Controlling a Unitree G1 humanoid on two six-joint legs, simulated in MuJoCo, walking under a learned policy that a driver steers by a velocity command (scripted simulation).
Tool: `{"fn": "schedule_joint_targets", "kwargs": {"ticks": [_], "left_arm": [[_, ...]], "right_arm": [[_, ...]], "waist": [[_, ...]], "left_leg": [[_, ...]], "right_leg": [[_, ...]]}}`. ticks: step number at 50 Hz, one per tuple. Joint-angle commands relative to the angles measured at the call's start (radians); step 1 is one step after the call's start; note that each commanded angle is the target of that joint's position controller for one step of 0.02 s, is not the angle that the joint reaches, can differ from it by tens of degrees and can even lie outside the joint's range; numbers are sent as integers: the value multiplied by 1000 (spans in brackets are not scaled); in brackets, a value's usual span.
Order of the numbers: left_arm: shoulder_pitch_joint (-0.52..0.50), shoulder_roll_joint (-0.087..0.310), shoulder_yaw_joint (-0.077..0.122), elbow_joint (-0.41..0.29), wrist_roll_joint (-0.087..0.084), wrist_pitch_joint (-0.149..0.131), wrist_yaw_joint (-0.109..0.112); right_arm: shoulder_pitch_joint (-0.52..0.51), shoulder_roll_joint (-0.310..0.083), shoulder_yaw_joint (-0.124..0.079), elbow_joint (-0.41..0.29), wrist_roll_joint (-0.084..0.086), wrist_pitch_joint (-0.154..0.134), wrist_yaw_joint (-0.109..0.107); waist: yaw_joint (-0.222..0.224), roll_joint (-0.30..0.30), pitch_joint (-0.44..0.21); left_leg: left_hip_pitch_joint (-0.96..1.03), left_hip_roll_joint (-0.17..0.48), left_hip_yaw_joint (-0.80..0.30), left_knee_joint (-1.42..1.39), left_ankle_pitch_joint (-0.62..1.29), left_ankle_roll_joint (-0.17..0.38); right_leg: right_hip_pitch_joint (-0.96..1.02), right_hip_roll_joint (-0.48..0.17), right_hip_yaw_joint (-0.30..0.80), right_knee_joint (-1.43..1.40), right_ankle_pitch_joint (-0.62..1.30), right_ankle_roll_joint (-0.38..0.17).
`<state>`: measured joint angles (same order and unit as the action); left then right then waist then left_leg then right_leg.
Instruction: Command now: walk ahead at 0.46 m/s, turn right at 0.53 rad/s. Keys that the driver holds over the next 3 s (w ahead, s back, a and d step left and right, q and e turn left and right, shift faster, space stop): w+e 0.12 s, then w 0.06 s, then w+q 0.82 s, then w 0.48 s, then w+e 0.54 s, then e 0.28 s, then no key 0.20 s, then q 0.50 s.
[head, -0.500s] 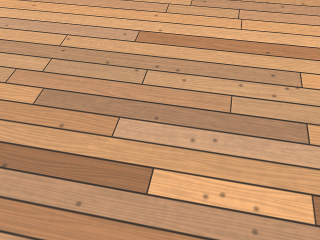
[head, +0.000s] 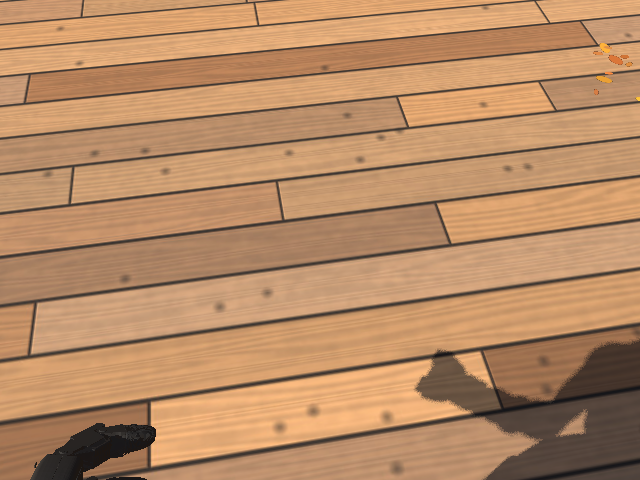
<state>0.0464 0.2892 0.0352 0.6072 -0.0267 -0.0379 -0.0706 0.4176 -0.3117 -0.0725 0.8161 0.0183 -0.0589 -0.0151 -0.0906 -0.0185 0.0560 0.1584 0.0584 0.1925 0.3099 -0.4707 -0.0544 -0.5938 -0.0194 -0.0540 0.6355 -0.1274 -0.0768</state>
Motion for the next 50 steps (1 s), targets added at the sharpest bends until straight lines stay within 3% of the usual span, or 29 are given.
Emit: {"fn": "schedule_joint_targets", "kwargs": {"ticks": [1, 2, 3, 4, 5, 6, 8, 10, 13, 16, 18, 23, 25, 27, 28, 29, 30, 31, 32, 33, 34, 35, 37, 39, 43, 46, 50], "left_arm": [[366, 217, 107, 15, -6, 16, 29], [369, 331, 120, 16, -9, 17, 47], [390, 286, 102, -24, -1, -1, 42], [348, 225, 87, -7, 8, -16, 37], [296, 203, 79, -3, 6, -24, 36], [222, 176, 70, -15, 11, -28, 38], [147, 132, 55, -34, 36, -33, 42], [149, 117, 49, -8, 27, -44, 46], [192, 132, 47, 38, 27, -57, 53], [215, 134, 41, 66, 28, -57, 59], [247, 153, 43, 89, 26, -58, 60], [312, 170, 49, 146, 24, -39, 61], [313, 176, 52, 156, 21, -25, 67], [288, 198, 57, 147, 23, -13, 77], [273, 204, 56, 140, 26, -3, 85], [261, 195, 50, 125, 29, -3, 94], [356, 110, 18, 77, 45, -28, 89], [345, 90, 2, 87, 55, -59, 71], [262, 165, 22, 58, 12, -82, 52], [188, 159, 15, 30, -3, -96, 46], [155, 148, 14, 19, 15, -101, 48], [160, 153, 22, 20, 33, -94, 53], [205, 135, 20, 27, 44, -75, 58], [202, 111, 12, 28, 47, -61, 66], [36, 68, -7, -5, 44, -66, 64], [-27, 93, 4, -21, 24, -76, 55], [42, 143, 38, -7, 16, -89, 53]], "right_arm": [[-59, -182, -34, -90, -2, -12, -13], [43, -19, 14, -144, -44, -26, 0], [-17, -81, 16, -162, -14, -62, 11], [-141, -149, -5, -198, 28, -76, 16], [-169, -140, 3, -212, 27, -87, 12], [-170, -133, 3, -200, 1, -89, 4], [-112, -137, -4, -174, -15, -65, 6], [-83, -109, 3, -151, -25, -41, 8], [-168, -75, 15, -170, -26, -25, 4], [-257, -55, 24, -180, -16, -33, 15], [-324, -40, 31, -196, -5, -41, 27], [-426, -37, 34, -249, 7, -47, 64], [-426, -39, 33, -266, 3, -48, 80], [-341, -73, 16, -259, -3, -42, 81], [-226, -113, -7, -237, -4, -38, 76], [-76, -165, -32, -213, -1, -34, 64], [35, -287, -65, -208, -14, -30, 54], [62, -219, -48, -202, 1, -28, 51], [39, -158, -28, -203, -2, -21, 45], [-21, -144, -25, -215, -4, -16, 41], [-80, -134, -21, -224, -5, -12, 40], [-122, -114, -12, -237, -13, -12, 38], [-166, -117, -13, -246, -16, -11, 32], [-171, -134, -18, -234, -11, -14, 22], [-126, -162, -29, -201, 2, -2, 3], [-72, -168, -34, -175, 10, 9, 0], [-86, -146, -33, -173, 6, 20, -2]], "waist": [[280, 84, -211], [159, -232, -314], [213, -156, -506], [230, -81, -330], [186, -34, -204], [136, 18, -138], [67, -27, -110], [53, -26, -98], [85, -30, -44], [130, -28, -19], [165, -22, 0], [206, -5, 38], [191, -17, 21], [133, -57, -63], [64, -59, -141], [-18, -37, -229], [-2, 165, -386], [-8, 240, -494], [-33, 165, -388], [-17, 84, -265], [22, 4, -161], [60, 6, -115], [105, 53, -88], [115, 67, -70], [51, 91, -54], [27, 109, -65], [85, 149, -77]], "left_leg": [[-387, 146, -4, 548, 996, 88], [-782, -27, -46, 957, -29, 24], [-874, -92, -301, 1120, -130, 28], [-969, -43, -317, 1118, -23, 43], [-958, 1, -300, 1034, 70, 59], [-900, 37, -296, 955, 123, 59], [-774, 78, -299, 886, 184, 53], [-740, 87, -268, 825, 209, 27], [-797, 97, -246, 687, 370, -1], [-794, 80, -229, 484, 583, 14], [-783, 60, -211, 382, 658, 27], [-898, 18, -219, 261, 555, 77], [-894, -8, -197, 240, 454, 106], [-742, -74, -135, 245, 352, 143], [-584, -117, -107, 231, 347, 171], [-320, -85, -176, 208, 429, 218], [123, 182, -632, 225, 390, 396], [282, 289, -999, 66, 332, 475], [235, 255, -885, 40, 236, 415], [92, 220, -762, 22, 255, 381], [-68, 182, -677, -6, 347, 361], [-180, 149, -616, -34, 439, 351], [-308, 115, -572, -74, 530, 364], [-402, 86, -499, -89, 591, 362], [-488, 8, -418, -67, 484, 289], [-430, 34, -494, -23, 383, 262], [-345, 68, -605, 108, 337, 218]], "right_leg": [[686, 79, 23, -23, -4, -100], [996, -208, 570, -102, -169, -257], [1042, -323, 962, -309, -407, -350], [933, -294, 842, -371, -407, -283], [772, -254, 715, -379, -337, -251], [620, -212, 614, -374, -203, -226], [446, -163, 483, -407, -23, -216], [368, -155, 392, -434, 104, -225], [342, -131, 270, -470, 173, -203], [375, -98, 177, -481, 141, -150], [412, -117, 156, -495, 108, -134], [647, -199, 131, -445, 204, -126], [722, -218, 111, -382, 369, -108], [744, -204, 73, -241, 756, -79], [722, -179, 40, -79, 912, -59], [570, -152, 8, 144, 839, -21], [141, -16, -27, 559, 376, 57], [-74, 116, 122, 737, -402, 80], [-183, 44, 197, 782, -363, 65], [-204, -3, 178, 724, -296, 55], [-183, -34, 158, 618, -251, 59], [-122, -62, 154, 544, -218, 68], [-50, -68, 137, 473, -198, 106], [-17, -63, 111, 366, -153, 144], [97, -6, 90, 38, 153, 166], [144, 22, 121, -80, 209, 155], [245, 15, 140, -153, 79, 93]]}}
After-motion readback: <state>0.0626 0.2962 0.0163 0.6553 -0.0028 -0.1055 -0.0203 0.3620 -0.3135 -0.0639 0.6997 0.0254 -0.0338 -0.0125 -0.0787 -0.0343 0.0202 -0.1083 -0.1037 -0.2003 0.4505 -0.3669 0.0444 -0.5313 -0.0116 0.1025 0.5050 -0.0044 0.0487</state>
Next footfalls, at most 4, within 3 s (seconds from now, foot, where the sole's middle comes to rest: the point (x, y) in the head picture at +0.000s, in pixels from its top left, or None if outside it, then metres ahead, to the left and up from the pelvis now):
0.02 right None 0.19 -0.10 -0.75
0.58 left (268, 437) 0.52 0.08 -0.75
1.04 right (342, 306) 0.81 -0.10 -0.75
1.52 left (202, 260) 0.97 0.23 -0.75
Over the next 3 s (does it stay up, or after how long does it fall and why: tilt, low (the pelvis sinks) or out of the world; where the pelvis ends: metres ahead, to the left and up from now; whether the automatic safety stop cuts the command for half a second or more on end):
stays up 1.31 0.15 0.02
